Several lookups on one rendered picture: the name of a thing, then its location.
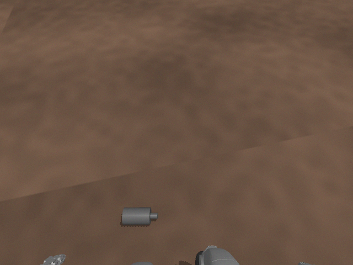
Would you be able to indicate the left robot hand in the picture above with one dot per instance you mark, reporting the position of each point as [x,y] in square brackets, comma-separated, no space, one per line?
[55,260]

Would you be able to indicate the bottle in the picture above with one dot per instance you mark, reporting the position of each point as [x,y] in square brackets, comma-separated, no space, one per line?
[138,216]

